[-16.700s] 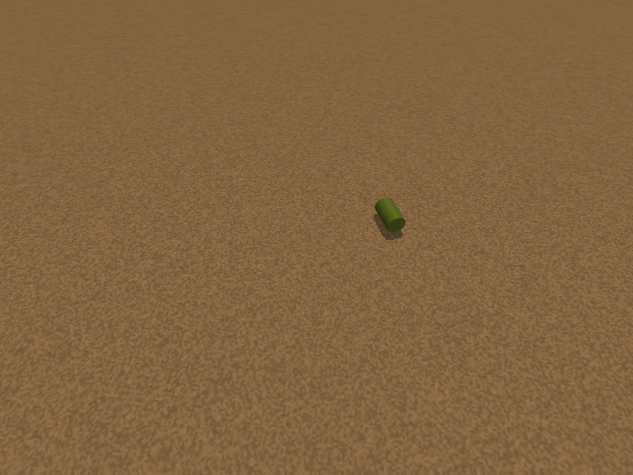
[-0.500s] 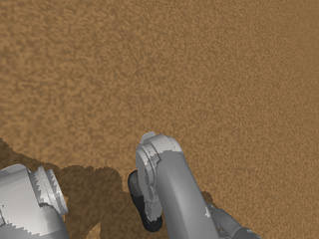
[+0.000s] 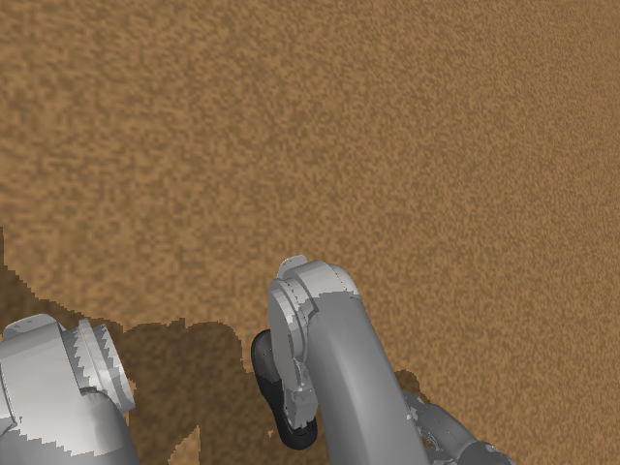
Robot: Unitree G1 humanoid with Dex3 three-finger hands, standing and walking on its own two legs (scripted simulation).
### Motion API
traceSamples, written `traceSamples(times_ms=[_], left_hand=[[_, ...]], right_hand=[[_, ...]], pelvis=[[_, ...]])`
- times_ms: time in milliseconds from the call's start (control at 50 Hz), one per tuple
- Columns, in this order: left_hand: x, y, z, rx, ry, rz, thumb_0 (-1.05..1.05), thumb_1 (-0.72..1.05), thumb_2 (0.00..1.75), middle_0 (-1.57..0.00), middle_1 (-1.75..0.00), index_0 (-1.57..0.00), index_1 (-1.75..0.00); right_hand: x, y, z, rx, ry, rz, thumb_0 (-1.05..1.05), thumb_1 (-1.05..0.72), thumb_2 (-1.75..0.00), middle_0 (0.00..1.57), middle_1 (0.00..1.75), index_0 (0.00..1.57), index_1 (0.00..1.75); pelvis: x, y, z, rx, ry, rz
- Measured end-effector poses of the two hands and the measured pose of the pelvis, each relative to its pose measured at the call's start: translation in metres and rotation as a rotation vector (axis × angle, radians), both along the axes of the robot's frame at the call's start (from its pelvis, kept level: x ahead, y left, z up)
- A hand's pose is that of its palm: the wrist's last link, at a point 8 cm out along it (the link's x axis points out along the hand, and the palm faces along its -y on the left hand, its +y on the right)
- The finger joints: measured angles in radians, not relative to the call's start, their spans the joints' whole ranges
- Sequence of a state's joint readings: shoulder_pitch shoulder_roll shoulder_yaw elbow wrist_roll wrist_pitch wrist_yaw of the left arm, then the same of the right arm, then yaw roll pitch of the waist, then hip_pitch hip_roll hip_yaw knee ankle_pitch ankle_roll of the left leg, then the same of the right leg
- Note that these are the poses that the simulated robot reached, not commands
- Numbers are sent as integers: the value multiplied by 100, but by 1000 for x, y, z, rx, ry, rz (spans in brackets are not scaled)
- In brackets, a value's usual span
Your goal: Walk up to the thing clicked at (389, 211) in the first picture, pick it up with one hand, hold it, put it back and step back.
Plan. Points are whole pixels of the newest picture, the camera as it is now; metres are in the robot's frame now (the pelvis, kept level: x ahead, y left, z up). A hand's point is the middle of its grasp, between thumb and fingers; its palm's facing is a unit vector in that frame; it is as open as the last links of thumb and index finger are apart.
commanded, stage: close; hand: left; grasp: from above
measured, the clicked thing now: out of the picture +0.42 +0.39 -0.26
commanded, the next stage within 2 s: settle in 0.64 s
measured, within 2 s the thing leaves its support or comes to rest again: leaves its support in 1.08 s
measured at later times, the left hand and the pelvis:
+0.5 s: hand out of the picture +0.41 +0.38 -0.23, palm faces -0.40 -0.19 -0.90, open 11.3 cm; pelvis +0.00 +0.00 +0.00, yaw +0 degrees
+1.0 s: hand out of the picture +0.41 +0.38 -0.23, palm faces -0.40 -0.20 -0.89, open 11.1 cm; pelvis +0.00 +0.00 +0.00, yaw +0 degrees
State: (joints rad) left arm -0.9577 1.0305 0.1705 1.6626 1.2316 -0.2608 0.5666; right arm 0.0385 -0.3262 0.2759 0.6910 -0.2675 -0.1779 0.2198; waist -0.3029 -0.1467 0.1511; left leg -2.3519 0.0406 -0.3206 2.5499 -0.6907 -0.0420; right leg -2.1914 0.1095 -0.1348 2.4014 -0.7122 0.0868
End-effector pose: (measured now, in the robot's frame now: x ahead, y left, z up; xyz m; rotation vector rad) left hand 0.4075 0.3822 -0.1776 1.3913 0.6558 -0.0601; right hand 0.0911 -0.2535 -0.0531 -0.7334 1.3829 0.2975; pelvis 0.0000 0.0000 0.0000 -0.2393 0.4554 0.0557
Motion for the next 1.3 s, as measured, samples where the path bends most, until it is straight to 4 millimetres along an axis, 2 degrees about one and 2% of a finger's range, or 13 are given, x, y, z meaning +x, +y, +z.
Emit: traceSamples(times_ms=[540,840,1020,1140,1300], left_hand=[[4,1,4,18,-12,3,-1,-10,52,-53,-66,-54,-65],[6,2,5,18,-10,6,-1,-10,45,-60,-56,-62,-56],[4,1,7,7,-11,9,-1,-10,44,-63,-52,-65,-52],[2,2,22,19,-35,-12,-1,-11,41,-67,-48,-68,-47],[1,7,65,67,-56,-4,-1,-12,39,-72,-43,-73,-42]], right_hand=[[3,5,-4,25,-18,9,1,-89,-90,20,30,20,30],[-1,4,-2,14,-10,-3,1,-90,-90,20,30,20,30],[3,4,-1,9,-17,-12,1,-90,-90,20,30,20,30],[12,4,-4,27,-39,-30,1,-90,-90,20,30,20,30],[31,4,-12,82,-110,-86,1,-90,-90,20,30,20,30]], pelvis=[[0,1,-1,1,4,1],[0,2,-1,-1,7,0],[1,2,1,-3,18,5],[2,1,2,3,35,15],[3,0,8,23,70,28]])
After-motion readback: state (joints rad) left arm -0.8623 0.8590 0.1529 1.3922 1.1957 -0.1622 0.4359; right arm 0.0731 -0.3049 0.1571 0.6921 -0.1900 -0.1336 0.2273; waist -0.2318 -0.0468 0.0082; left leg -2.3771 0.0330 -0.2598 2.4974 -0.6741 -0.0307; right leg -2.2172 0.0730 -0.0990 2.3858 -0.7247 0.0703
